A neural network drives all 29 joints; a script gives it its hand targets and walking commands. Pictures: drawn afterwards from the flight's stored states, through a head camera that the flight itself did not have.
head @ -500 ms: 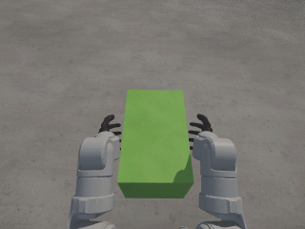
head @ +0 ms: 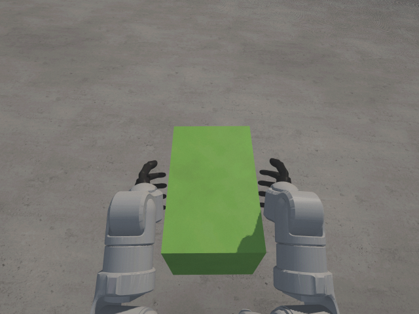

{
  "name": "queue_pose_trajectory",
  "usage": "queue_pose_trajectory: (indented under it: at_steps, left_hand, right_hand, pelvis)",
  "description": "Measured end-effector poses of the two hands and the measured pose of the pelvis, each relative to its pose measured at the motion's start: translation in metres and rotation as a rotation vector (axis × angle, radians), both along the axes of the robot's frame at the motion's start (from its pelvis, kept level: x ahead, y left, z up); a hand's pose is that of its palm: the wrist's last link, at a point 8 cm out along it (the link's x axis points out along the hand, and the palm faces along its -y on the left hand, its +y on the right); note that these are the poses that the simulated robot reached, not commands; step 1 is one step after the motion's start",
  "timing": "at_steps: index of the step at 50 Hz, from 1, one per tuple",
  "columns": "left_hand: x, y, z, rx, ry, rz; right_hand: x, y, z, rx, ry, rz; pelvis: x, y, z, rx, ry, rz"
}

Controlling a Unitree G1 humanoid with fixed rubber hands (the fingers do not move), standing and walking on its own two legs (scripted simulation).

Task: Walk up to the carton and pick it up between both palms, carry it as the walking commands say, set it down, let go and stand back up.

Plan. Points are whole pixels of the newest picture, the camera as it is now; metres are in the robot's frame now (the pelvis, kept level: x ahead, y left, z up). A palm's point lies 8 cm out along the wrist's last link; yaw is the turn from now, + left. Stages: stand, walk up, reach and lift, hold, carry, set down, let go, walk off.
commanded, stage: carry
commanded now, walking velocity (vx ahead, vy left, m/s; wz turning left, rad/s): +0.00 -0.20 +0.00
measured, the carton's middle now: (212, 198) +0.36 +0.01 -0.01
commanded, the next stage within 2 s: none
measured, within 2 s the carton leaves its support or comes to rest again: neither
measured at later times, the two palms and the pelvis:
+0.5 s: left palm (233, 253) +0.21 -0.03 +0.08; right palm (390, 251) +0.22 -0.27 +0.09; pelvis -0.09 -0.16 +0.00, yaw +1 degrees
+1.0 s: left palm out of the picture +0.13 -0.19 +0.07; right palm out of the picture +0.14 -0.43 +0.09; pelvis -0.17 -0.32 -0.01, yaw +2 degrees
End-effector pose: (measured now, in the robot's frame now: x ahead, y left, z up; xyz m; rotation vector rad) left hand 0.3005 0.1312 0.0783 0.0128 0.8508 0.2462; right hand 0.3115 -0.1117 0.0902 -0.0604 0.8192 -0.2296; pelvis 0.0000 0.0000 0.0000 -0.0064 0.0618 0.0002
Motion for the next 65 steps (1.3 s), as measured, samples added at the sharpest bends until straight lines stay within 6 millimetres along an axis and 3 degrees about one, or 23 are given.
queue_pose_trajectory:
  at_steps: [4,7,15,22,29,35,41,48,56,60,65]
  left_hand:
    - [-0.013,-0.025,0.008,0.014,-0.017,0.056]
    - [-0.02,-0.053,0.009,0.028,-0.039,0.059]
    - [-0.045,-0.122,0.0,0.03,0.01,-0.043]
    - [-0.077,-0.147,-0.005,-0.016,-0.027,-0.037]
    - [-0.105,-0.178,0.008,0.013,-0.011,0.045]
    - [-0.118,-0.235,0.009,0.036,-0.034,0.042]
    - [-0.135,-0.285,0.0,0.037,0.014,-0.029]
    - [-0.162,-0.311,-0.006,-0.018,-0.026,-0.021]
    - [-0.191,-0.348,0.009,0.016,-0.015,0.063]
    - [-0.196,-0.385,0.01,0.031,-0.042,0.074]
    - [-0.207,-0.434,0.005,0.052,0.004,0.005]
  right_hand:
    - [-0.005,-0.024,0.002,0.017,-0.017,0.031]
    - [-0.013,-0.053,-0.003,0.044,-0.04,0.035]
    - [-0.061,-0.122,-0.013,0.049,0.004,-0.072]
    - [-0.085,-0.147,-0.001,0.004,-0.032,-0.049]
    - [-0.098,-0.177,0.004,0.008,-0.017,0.032]
    - [-0.113,-0.235,-0.005,0.051,-0.041,0.031]
    - [-0.146,-0.285,-0.013,0.052,0.002,-0.054]
    - [-0.168,-0.311,-0.003,0.006,-0.036,-0.039]
    - [-0.179,-0.347,0.004,0.012,-0.026,0.053]
    - [-0.183,-0.384,-0.001,0.042,-0.054,0.058]
    - [-0.209,-0.434,-0.012,0.056,-0.01,-0.009]
  pelvis:
    - [-0.012,-0.032,-0.001,-0.016,0.002,-0.005]
    - [-0.022,-0.06,-0.006,-0.023,-0.004,-0.007]
    - [-0.057,-0.103,-0.004,0.023,0.002,0.025]
    - [-0.085,-0.138,-0.007,0.018,0.003,0.019]
    - [-0.102,-0.186,0.0,-0.008,-0.003,0.006]
    - [-0.119,-0.238,-0.006,-0.011,-0.008,0.013]
    - [-0.144,-0.27,-0.004,0.022,-0.002,0.035]
    - [-0.17,-0.306,-0.009,0.018,0.004,0.033]
    - [-0.185,-0.36,-0.001,-0.005,-0.007,0.017]
    - [-0.193,-0.397,-0.007,-0.017,-0.014,0.013]
    - [-0.21,-0.427,-0.004,0.021,-0.013,0.04]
